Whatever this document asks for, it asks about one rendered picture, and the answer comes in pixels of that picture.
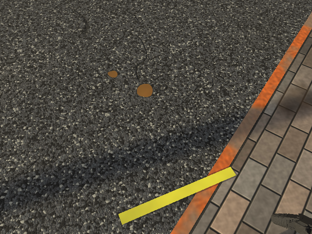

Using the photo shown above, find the robot right hand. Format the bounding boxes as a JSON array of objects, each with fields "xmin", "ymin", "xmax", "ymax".
[{"xmin": 271, "ymin": 214, "xmax": 312, "ymax": 234}]

